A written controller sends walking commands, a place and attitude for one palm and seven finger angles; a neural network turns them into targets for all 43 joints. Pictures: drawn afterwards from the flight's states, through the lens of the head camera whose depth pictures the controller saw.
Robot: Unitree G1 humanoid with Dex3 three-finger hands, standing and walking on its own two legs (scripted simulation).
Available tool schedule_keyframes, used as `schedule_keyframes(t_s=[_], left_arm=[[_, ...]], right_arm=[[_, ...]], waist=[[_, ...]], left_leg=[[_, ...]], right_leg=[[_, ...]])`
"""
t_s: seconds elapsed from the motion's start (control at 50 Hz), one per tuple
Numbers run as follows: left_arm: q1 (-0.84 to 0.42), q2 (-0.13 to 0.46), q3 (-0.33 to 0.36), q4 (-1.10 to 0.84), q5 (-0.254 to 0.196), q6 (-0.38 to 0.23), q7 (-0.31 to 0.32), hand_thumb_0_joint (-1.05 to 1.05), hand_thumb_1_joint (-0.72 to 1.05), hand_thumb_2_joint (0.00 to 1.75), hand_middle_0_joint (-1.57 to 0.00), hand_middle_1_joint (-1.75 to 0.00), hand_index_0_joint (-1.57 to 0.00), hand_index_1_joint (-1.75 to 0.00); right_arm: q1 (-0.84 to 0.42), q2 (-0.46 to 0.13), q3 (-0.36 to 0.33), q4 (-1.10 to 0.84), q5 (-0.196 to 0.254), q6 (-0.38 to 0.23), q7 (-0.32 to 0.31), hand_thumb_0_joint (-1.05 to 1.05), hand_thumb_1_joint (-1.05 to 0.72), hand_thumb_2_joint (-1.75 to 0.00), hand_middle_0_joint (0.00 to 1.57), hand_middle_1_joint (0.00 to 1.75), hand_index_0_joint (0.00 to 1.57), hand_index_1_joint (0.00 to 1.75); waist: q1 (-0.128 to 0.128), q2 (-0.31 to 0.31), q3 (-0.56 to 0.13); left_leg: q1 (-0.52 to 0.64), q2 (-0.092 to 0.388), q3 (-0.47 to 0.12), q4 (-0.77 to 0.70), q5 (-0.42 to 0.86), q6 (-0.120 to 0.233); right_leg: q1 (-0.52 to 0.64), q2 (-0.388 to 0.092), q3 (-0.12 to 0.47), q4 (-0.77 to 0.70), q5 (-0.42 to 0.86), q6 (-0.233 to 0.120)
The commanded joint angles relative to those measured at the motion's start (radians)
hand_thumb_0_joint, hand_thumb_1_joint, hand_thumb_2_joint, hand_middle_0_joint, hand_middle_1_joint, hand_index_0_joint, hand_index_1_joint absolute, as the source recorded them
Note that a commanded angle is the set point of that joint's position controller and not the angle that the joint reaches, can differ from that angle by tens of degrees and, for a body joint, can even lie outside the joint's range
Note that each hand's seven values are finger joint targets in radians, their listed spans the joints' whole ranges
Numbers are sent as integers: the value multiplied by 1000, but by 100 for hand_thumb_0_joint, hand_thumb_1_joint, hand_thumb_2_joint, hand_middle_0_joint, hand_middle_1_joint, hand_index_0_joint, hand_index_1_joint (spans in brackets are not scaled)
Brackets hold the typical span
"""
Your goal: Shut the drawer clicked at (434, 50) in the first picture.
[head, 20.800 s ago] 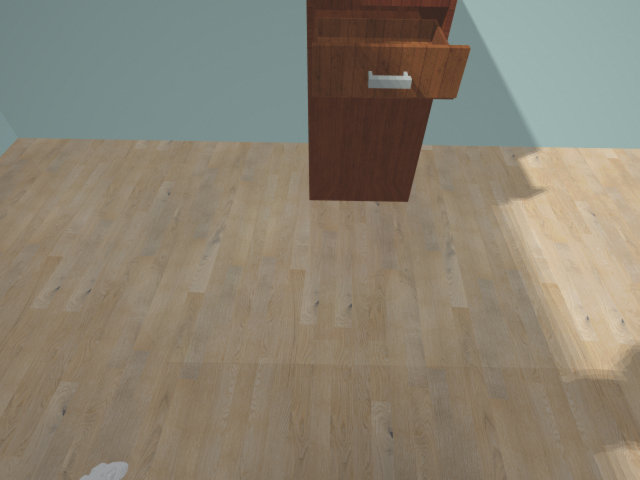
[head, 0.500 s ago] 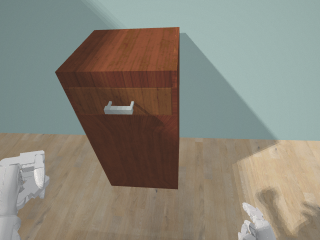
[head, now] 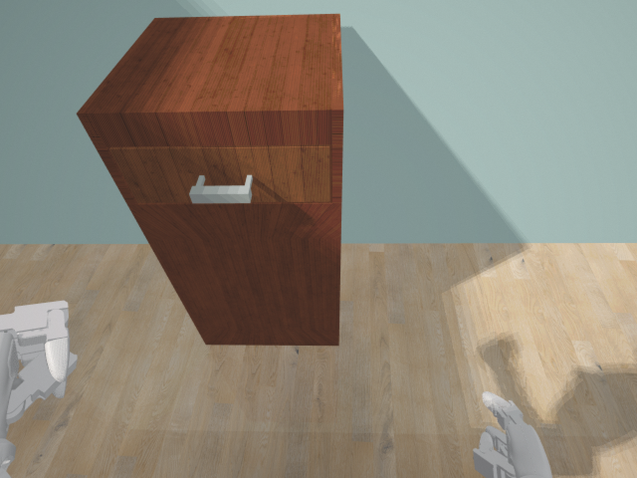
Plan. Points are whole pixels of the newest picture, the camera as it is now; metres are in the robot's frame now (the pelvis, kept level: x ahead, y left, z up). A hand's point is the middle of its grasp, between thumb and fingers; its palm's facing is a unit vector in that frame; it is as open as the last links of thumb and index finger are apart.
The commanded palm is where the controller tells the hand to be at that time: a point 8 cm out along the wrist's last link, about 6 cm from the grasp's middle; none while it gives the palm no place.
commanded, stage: step back with the hand held close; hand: left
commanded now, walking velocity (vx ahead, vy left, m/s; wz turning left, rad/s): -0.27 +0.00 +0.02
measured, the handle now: (223, 187) +0.62 +0.23 -0.02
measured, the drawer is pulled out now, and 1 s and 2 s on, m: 0.00 0.00 0.00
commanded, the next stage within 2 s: stop stepping back and stand still in 1.12 s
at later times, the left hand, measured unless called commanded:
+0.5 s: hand out of the picture +0.11 +0.25 +0.15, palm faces +0.37 -0.81 -0.46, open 3.3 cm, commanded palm +0.05 +0.30 +0.17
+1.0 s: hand out of the picture +0.04 +0.26 +0.16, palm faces +0.35 -0.81 -0.47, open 3.3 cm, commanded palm -0.02 +0.31 +0.17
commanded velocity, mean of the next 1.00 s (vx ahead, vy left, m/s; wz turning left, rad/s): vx -0.33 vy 0.00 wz -0.01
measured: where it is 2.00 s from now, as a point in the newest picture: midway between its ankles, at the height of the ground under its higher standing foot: outside the picture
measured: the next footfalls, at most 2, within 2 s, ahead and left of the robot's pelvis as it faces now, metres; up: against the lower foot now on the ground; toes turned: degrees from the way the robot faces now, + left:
right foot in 0.68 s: -0.07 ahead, -0.11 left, +0.00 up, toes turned +7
right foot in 1.32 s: -0.25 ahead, -0.07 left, +0.00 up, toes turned -3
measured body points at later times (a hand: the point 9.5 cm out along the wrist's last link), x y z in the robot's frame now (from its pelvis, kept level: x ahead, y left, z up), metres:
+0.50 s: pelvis -0.07 +0.02 -0.01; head -0.05 +0.02 +0.44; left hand +0.09 +0.29 +0.18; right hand +0.11 -0.22 -0.09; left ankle +0.01 +0.11 -0.74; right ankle -0.01 -0.12 -0.74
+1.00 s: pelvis -0.13 +0.02 -0.02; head -0.12 +0.04 +0.43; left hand +0.02 +0.30 +0.19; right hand +0.05 -0.22 -0.09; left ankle -0.05 +0.11 -0.74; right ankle -0.11 -0.11 -0.74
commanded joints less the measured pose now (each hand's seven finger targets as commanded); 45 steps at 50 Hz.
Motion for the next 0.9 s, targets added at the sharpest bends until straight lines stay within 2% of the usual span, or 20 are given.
schedule_keyframes(t_s=[0.0,0.1,0.18,0.22,0.28,0.34,0.42,0.46,0.52,0.56,0.58,0.6,0.66,0.68,0.74,0.76,0.78,0.82,0.86,0.88], left_arm=[[57,201,154,-252,-9,-61,35,0,90,90,-140,-160,-140,-160],[60,197,152,-273,-7,-65,42,0,90,90,-140,-160,-140,-160],[42,186,145,-273,1,-77,47,0,90,90,-140,-160,-140,-160],[42,177,144,-264,8,-87,51,0,90,90,-140,-160,-140,-160],[35,194,165,-279,20,-102,58,0,90,90,-140,-160,-140,-160],[33,181,151,-296,19,-116,60,0,90,90,-140,-160,-140,-160],[14,191,144,-307,12,-126,76,0,90,90,-140,-160,-140,-160],[3,193,141,-314,11,-130,85,0,90,90,-140,-160,-140,-160],[18,189,150,-308,13,-133,89,0,90,90,-140,-160,-140,-160],[18,179,161,-298,32,-139,84,0,90,90,-140,-160,-140,-160],[18,186,168,-305,37,-140,80,0,90,90,-140,-160,-140,-160],[25,198,177,-317,38,-145,75,0,90,90,-140,-160,-140,-160],[61,195,191,-306,41,-164,59,0,90,90,-140,-160,-140,-160],[74,196,191,-315,35,-169,55,0,90,90,-140,-160,-140,-160],[58,219,182,-359,0,-187,49,0,90,90,-140,-160,-140,-160],[48,216,166,-365,0,-186,46,0,90,90,-140,-160,-140,-160],[58,229,175,-359,-5,-179,49,0,90,90,-140,-160,-140,-160],[77,234,179,-337,-10,-174,50,0,90,90,-140,-160,-140,-160],[52,252,184,-320,-14,-173,60,0,90,90,-140,-160,-140,-160],[26,264,194,-327,-14,-171,67,0,90,90,-140,-160,-140,-160]], right_arm=[[-103,-98,-41,-185,8,-26,-19,0,-90,-90,20,30,20,30],[-97,-99,-46,-193,10,-26,-27,0,-90,-90,20,30,20,30],[-93,-112,-49,-195,9,-43,-30,0,-90,-90,20,30,20,30],[-85,-113,-47,-197,12,-55,-29,0,-90,-90,20,30,20,30],[-83,-119,-49,-199,11,-73,-31,0,-90,-90,20,30,20,30],[-64,-112,-51,-191,11,-87,-27,0,-90,-90,20,30,20,30],[-50,-105,-49,-160,5,-95,-30,0,-90,-90,20,30,20,30],[-50,-105,-47,-150,2,-97,-33,0,-90,-90,20,30,20,30],[-66,-118,-43,-156,4,-102,-42,0,-90,-90,20,30,20,30],[-86,-131,-45,-169,5,-109,-44,0,-90,-90,20,30,20,30],[-93,-122,-46,-176,7,-111,-44,0,-90,-90,20,30,20,30],[-90,-114,-47,-179,4,-116,-41,0,-90,-90,20,30,20,30],[-85,-124,-54,-171,-6,-132,-31,0,-90,-90,20,30,20,30],[-69,-125,-54,-162,-7,-136,-25,0,-90,-90,20,30,20,30],[-57,-102,-46,-126,-4,-133,-15,0,-90,-90,20,30,20,30],[-53,-107,-53,-121,-3,-131,-13,0,-90,-90,20,30,20,30],[-55,-99,-57,-119,1,-126,-13,0,-90,-90,20,30,20,30],[-69,-94,-60,-126,7,-109,-13,0,-90,-90,20,30,20,30],[-80,-88,-63,-123,12,-96,-16,0,-90,-90,20,30,20,30],[-81,-85,-64,-116,6,-89,-17,0,-90,-90,20,30,20,30]], waist=[[17,-6,-204],[13,12,-172],[8,41,-123],[3,28,-94],[-1,24,-92],[-8,-32,-95],[-18,-90,-91],[-23,-69,-87],[-19,27,-74],[-9,159,-70],[0,175,-83],[3,140,-95],[4,127,-69],[-4,116,-84],[-11,6,-238],[-15,-11,-283],[-16,-55,-293],[-21,-80,-249],[-25,-137,-162],[-28,-146,-134]], left_leg=[[43,52,-63,-29,416,26],[-41,66,-82,-57,327,31],[-199,86,-113,-117,54,52],[-297,93,-127,-143,-115,62],[-384,92,-146,-149,-256,73],[-328,59,-113,-62,-255,58],[-135,14,-79,87,-185,21],[-96,16,-88,91,-178,17],[-231,87,-182,-94,-288,43],[-494,193,-305,-290,-496,100],[-508,209,-336,-297,-451,109],[-477,210,-319,-257,-379,115],[-542,195,-293,-222,-394,129],[-482,170,-268,-183,-295,116],[-81,83,-123,-5,209,47],[-14,75,-103,25,250,34],[35,67,-91,53,257,28],[45,39,-72,105,106,16],[39,-18,-59,242,-49,-12],[39,-31,-63,305,-51,-22]], right_leg=[[68,-36,24,33,384,0],[55,-19,27,64,300,6],[91,-5,38,100,181,7],[115,-4,46,116,129,8],[145,-2,64,120,89,8],[49,-35,105,36,3,-4],[-200,-99,150,-94,-180,-42],[-259,-98,136,-100,-221,-44],[-133,-12,66,9,-214,-5],[112,71,35,265,-76,17],[139,84,37,323,-2,17],[126,80,55,322,31,14],[172,93,84,267,0,10],[148,80,94,213,87,1],[-48,5,151,87,336,-9],[-73,2,144,83,330,-2],[-110,-12,156,54,335,4],[-195,-52,190,-21,215,-16],[-353,-141,264,-143,-7,-76],[-406,-180,289,-168,-33,-108]])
